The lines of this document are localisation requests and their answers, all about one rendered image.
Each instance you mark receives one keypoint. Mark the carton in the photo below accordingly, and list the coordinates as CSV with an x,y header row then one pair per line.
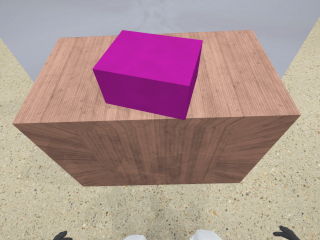
x,y
150,72

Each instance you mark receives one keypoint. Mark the pedestal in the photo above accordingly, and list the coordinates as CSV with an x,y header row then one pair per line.
x,y
238,110

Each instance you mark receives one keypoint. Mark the right robot thigh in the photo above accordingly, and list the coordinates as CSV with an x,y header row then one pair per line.
x,y
205,235

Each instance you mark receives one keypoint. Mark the robot right hand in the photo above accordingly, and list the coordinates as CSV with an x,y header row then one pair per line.
x,y
286,233

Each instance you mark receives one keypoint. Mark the robot left hand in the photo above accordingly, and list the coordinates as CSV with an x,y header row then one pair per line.
x,y
61,236

